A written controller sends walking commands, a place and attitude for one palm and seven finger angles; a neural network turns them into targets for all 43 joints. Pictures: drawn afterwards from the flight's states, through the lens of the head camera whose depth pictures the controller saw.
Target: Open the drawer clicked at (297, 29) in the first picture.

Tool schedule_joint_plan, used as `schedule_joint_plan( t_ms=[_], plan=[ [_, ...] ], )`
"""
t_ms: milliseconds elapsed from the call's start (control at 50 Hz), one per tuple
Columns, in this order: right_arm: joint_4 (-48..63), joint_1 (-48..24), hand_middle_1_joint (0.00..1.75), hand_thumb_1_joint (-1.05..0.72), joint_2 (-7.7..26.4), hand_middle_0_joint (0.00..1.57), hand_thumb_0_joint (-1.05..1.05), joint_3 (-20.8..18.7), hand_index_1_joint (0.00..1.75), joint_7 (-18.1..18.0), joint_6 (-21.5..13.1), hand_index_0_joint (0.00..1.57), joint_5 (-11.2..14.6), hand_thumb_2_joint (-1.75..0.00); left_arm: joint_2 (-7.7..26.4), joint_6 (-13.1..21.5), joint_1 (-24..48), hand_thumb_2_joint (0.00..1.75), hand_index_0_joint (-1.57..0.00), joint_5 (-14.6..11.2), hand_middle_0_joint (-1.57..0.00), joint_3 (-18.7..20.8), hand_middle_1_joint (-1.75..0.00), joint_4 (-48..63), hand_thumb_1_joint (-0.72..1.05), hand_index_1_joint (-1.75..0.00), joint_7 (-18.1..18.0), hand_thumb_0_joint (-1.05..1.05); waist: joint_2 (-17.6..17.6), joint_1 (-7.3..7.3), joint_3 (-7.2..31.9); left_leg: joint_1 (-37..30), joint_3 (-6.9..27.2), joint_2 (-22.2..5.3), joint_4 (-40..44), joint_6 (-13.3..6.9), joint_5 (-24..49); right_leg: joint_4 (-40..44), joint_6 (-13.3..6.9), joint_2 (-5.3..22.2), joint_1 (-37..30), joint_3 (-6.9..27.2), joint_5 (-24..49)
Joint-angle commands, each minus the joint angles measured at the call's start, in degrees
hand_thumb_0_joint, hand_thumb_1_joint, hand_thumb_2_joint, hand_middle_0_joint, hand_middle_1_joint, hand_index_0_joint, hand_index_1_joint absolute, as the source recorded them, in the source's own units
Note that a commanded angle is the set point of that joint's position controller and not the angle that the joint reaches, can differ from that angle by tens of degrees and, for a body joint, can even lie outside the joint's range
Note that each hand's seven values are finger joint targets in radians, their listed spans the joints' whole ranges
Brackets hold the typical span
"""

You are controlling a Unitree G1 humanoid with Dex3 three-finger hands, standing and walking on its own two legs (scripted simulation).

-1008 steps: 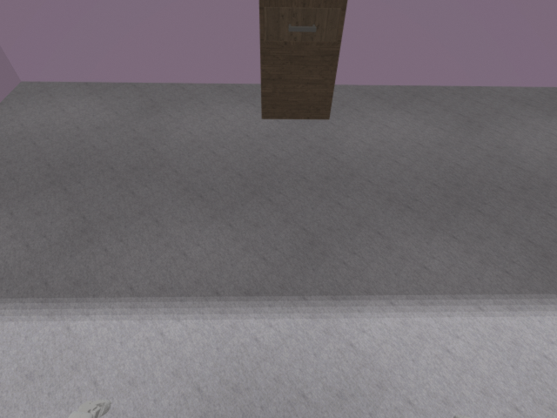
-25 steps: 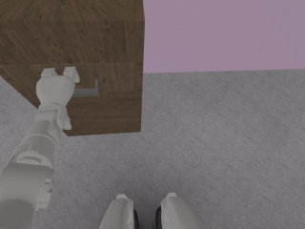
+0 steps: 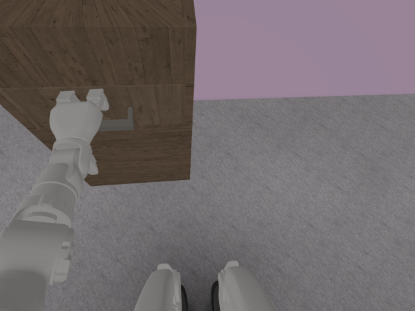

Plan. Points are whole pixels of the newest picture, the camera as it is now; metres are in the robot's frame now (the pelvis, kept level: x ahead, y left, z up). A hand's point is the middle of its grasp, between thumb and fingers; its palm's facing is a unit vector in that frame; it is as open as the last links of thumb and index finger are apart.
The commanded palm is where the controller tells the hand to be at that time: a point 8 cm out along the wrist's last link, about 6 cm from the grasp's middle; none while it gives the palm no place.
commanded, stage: lower the fingers behind the handle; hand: left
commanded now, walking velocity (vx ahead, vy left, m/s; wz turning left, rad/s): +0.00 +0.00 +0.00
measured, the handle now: (103, 118) +0.55 +0.23 -0.10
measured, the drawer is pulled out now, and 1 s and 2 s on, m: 0.00 0.00 0.00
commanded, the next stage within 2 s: close the thumb around the handle in 1.66 s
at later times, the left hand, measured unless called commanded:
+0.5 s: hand (95, 137) +0.48 +0.23 -0.07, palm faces -0.05 -0.03 -1.00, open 13.8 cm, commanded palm +0.48 +0.21 -0.02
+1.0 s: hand (100, 143) +0.49 +0.23 -0.10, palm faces -0.06 -0.02 -1.00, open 13.8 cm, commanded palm +0.48 +0.21 -0.05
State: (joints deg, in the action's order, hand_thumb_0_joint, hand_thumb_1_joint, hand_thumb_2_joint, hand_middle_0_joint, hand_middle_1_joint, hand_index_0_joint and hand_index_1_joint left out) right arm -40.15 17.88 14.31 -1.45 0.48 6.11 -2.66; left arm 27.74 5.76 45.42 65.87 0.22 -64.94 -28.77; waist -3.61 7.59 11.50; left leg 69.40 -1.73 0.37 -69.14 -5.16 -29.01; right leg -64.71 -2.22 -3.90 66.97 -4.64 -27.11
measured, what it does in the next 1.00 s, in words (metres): stands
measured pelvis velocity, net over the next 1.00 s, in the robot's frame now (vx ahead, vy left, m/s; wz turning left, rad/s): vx -0.01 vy -0.01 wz -0.02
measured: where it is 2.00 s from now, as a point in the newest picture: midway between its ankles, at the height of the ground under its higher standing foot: outside the picture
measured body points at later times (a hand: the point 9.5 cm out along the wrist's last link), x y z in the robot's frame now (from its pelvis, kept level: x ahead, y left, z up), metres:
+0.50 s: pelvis +0.00 +0.00 -0.02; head +0.16 +0.02 +0.40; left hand +0.48 +0.23 -0.02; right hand +0.01 -0.28 -0.14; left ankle +0.02 +0.06 -0.63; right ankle +0.02 -0.10 -0.63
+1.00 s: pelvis -0.01 -0.01 -0.05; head +0.17 +0.01 +0.37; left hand +0.48 +0.23 -0.05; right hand +0.02 -0.28 -0.17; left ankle +0.02 +0.06 -0.63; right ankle +0.02 -0.10 -0.63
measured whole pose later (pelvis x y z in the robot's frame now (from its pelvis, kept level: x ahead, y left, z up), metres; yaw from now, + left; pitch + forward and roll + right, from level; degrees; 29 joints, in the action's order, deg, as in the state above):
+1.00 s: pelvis -0.01 -0.01 -0.05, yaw -1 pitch +34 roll -5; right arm -39.1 15.7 14.6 -0.5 1.4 4.5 -3.4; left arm 30.5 5.3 48.0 67.4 3.2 -66.4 -30.6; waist -3.8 8.5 12.0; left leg 82.4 -1.7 -0.8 -80.8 -4.7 -32.8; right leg -76.7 -3.3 -4.5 80.4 -5.6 -30.8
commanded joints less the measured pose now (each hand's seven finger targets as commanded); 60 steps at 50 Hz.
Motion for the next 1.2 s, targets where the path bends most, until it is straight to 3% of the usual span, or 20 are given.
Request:
schedule_joint_plan(
  t_ms=[0,40,100,220,260,440,520,560,620,660,760,800,820,840,880,900,1000,1080,1140,1180],
  plan=[
    [2.6,9.06,0.3,-0.9,10.53,0.2,0.0,-3.74,0.3,-0.37,-0.45,0.2,-0.52,-0.9,12.29,-1.31,24.93,0.3,-0.3,-0.06,-0.3,2.14,-1.2,9.2,-0.5,-1.2,-3.56,0.0,-6.1,2.23,27.82,-28.03,7.1,-1.64,7.13,3.28,23.43,6.55,-0.73,-0.32,-6.36,2.27,12.61],
    [2.75,9.15,0.3,-0.9,10.78,0.2,0.0,-3.79,0.3,-0.29,-0.33,0.2,-0.46,-0.9,13.08,-2.08,25.0,0.3,-0.3,0.03,-0.3,2.72,-1.2,8.87,-0.5,-1.2,-3.44,0.0,-6.06,2.21,29.26,-29.52,7.78,-1.94,7.16,3.59,24.91,6.19,-0.54,-0.32,-6.01,2.13,13.24],
    [3.01,9.22,0.3,-0.9,10.85,0.2,0.0,-3.32,0.3,-0.28,-0.21,0.2,-0.42,-0.9,13.31,-3.12,22.96,0.3,-0.3,-0.3,-0.3,2.59,-1.2,6.38,-0.5,-1.2,-2.35,0.0,-4.83,1.9,27.6,-26.26,6.72,-1.56,6.72,3.02,23.55,6.14,-0.62,-0.38,-7.67,2.23,13.67],
    [3.36,8.92,0.3,-0.9,10.73,0.2,0.0,-3.36,0.3,-0.65,-0.59,0.2,-0.55,-0.9,12.81,-1.0,23.35,0.3,-0.3,-0.18,-0.3,2.29,-1.2,8.07,-0.5,-1.2,-1.1,0.0,-4.88,2.27,28.12,-24.8,7.32,-1.8,5.19,2.86,22.54,4.54,-0.6,-0.37,-5.47,2.53,13.04],
    [3.19,9.06,0.3,-0.9,10.85,0.2,0.0,-3.25,0.3,-0.69,-0.73,0.2,-0.61,-0.9,14.73,-0.25,23.48,0.3,-0.3,0.11,-0.3,3.66,-1.2,8.5,-0.5,-1.2,-1.63,0.0,-4.76,1.96,28.15,-23.55,6.93,-1.76,4.4,2.78,22.1,3.83,-0.58,-0.45,-5.18,2.58,12.7],
    [2.58,9.43,0.3,-0.9,11.02,0.2,0.0,-3.7,0.3,0.01,-1.1,0.2,-1.0,-0.9,15.23,-0.89,24.8,0.3,-0.3,0.7,-0.3,4.68,-1.2,9.66,-0.5,-1.2,-4.25,0.0,-6.77,1.98,32.88,-23.76,7.47,-1.93,1.62,3.23,24.87,0.9,-0.41,-0.43,-3.15,2.53,14.55],
    [2.18,9.17,0.3,-0.9,10.91,0.2,0.0,-3.47,0.3,-0.03,-1.3,0.2,-0.9,-0.9,14.5,-1.44,26.09,0.3,-0.3,0.53,-0.3,3.41,-1.2,8.93,-0.5,-1.2,-3.6,0.0,-6.47,2.92,30.99,-21.77,7.54,-1.87,1.12,3.07,22.29,0.7,-0.44,-0.46,-2.07,2.32,12.88],
    [2.13,9.25,0.3,-0.9,11.05,0.2,0.0,-3.41,0.3,-0.09,-1.41,0.2,-0.87,-0.9,15.27,-1.3,25.51,0.3,-0.3,0.44,-0.3,4.02,-1.2,8.72,-0.5,-1.2,-3.28,0.0,-6.85,2.46,31.21,-21.62,7.56,-1.88,0.57,3.03,21.85,0.23,-0.51,-0.51,-1.25,2.22,12.18],
    [2.17,9.24,0.3,-0.9,10.8,0.2,0.0,-3.32,0.3,-0.23,-1.72,0.2,-0.88,-0.9,14.6,-0.92,26.26,0.3,-0.3,0.3,-0.3,3.24,-1.2,8.85,-0.5,-1.2,-2.66,0.0,-6.67,3.07,31.81,-20.88,7.44,-1.81,-0.1,2.77,22.1,-0.24,-0.43,-0.48,-1.23,2.41,12.79],
    [2.3,9.27,0.3,-0.9,10.8,0.2,0.0,-3.27,0.3,-0.14,-1.64,0.2,-0.9,-0.9,15.36,-0.69,23.91,0.3,-0.3,0.44,-0.3,4.19,-1.2,8.52,-0.5,-1.2,-2.5,0.0,-7.22,1.96,32.45,-20.48,7.06,-1.66,-0.84,2.84,22.86,-0.92,-0.59,-0.55,-1.41,2.47,13.51],
    [2.6,9.01,0.3,-0.9,10.58,0.2,0.0,-3.21,0.3,0.14,-1.45,0.2,-1.09,-0.9,13.86,-0.52,21.96,0.3,-0.3,0.62,-0.3,3.69,-1.2,7.93,-0.5,-1.2,-2.75,0.0,-6.16,2.02,31.75,-18.23,6.79,-1.74,-2.1,2.61,22.62,-2.02,-0.53,-0.57,-0.78,2.44,13.99],
    [2.74,8.98,0.3,-0.9,10.74,0.2,0.0,-2.95,0.3,0.12,-1.42,0.2,-1.12,-0.9,16.72,-0.35,22.51,0.3,-0.3,0.8,-0.3,5.46,-1.2,8.74,-0.5,-1.2,-3.17,0.0,-5.15,1.58,31.89,-15.79,6.14,-1.54,-2.57,2.32,21.69,-2.36,-0.48,-0.57,-2.48,2.85,14.4],
    [2.96,8.67,0.3,-0.9,10.64,0.2,0.0,-3.0,0.3,0.19,-1.55,0.2,-1.19,-0.9,16.4,-0.11,22.6,0.3,-0.3,0.75,-0.3,5.56,-1.2,9.64,-0.5,-1.2,-3.28,0.0,-6.23,1.31,32.82,-16.15,6.38,-1.57,-2.65,2.41,22.35,-2.89,-0.6,-0.48,-2.29,2.85,14.85],
    [2.98,8.75,0.3,-0.9,10.52,0.2,0.0,-3.15,0.3,0.27,-1.64,0.2,-1.1,-0.9,14.93,-0.19,22.47,0.3,-0.3,0.91,-0.3,4.45,-1.2,8.85,-0.5,-1.2,-3.49,0.0,-5.22,2.07,32.78,-15.48,6.25,-1.57,-3.1,2.22,21.26,-2.77,-0.36,-0.51,-1.77,2.87,14.16],
    [2.66,8.59,0.3,-0.9,10.76,0.2,0.0,-2.83,0.3,0.13,-1.93,0.2,-1.15,-0.9,17.79,-0.33,22.91,0.3,-0.3,0.97,-0.3,6.03,-1.2,8.17,-0.5,-1.2,-3.93,0.0,-4.24,2.03,31.31,-11.64,5.33,-1.36,-3.82,1.87,18.79,-2.94,-0.22,-0.5,-2.67,3.4,13.37],
    [2.85,8.61,0.3,-0.9,10.65,0.2,0.0,-2.66,0.3,0.25,-2.01,0.2,-1.09,-0.9,17.21,-0.74,22.11,0.3,-0.3,0.89,-0.3,5.49,-1.2,7.18,-0.5,-1.2,-3.93,0.0,-4.1,1.8,30.88,-10.51,5.06,-1.04,-3.95,1.82,18.01,-3.04,-0.33,-0.56,-3.31,3.4,13.15],
    [2.9,8.71,0.3,-0.9,10.63,0.2,0.0,-2.93,0.3,0.41,-2.43,0.2,-1.1,-0.9,16.99,-0.33,22.25,0.3,-0.3,0.77,-0.3,5.48,-1.2,9.11,-0.5,-1.2,-3.52,0.0,-6.1,1.68,34.45,-12.26,5.29,-1.21,-5.18,1.98,19.53,-4.3,-0.32,-0.57,-2.4,3.36,14.21],
    [2.69,8.64,0.3,-0.9,10.75,0.2,0.0,-2.85,0.3,0.35,-2.41,0.2,-1.02,-0.9,16.32,-0.12,22.03,0.3,-0.3,0.7,-0.3,4.71,-1.2,8.07,-0.5,-1.2,-2.85,0.0,-5.28,2.28,32.29,-10.74,5.7,-1.38,-5.85,1.95,18.36,-4.92,-0.28,-0.56,0.05,3.11,12.72],
    [2.66,8.8,0.3,-0.9,10.84,0.2,0.0,-2.96,0.3,0.44,-2.46,0.2,-1.11,-0.9,16.6,0.17,22.5,0.3,-0.3,1.12,-0.3,5.13,-1.2,9.14,-0.5,-1.2,-2.96,0.0,-7.16,1.77,33.6,-12.69,6.49,-1.68,-6.0,2.26,19.5,-5.98,-0.48,-0.52,1.99,2.67,12.41],
    [2.68,8.72,0.3,-0.9,10.73,0.2,0.0,-3.03,0.3,0.46,-2.47,0.2,-1.2,-0.9,16.22,0.36,22.24,0.3,-0.3,0.82,-0.3,5.15,-1.2,9.75,-0.5,-1.2,-3.0,0.0,-6.45,1.89,34.06,-11.91,6.13,-1.66,-6.76,2.08,19.46,-6.19,-0.33,-0.56,1.81,2.8,12.62]
  ],
)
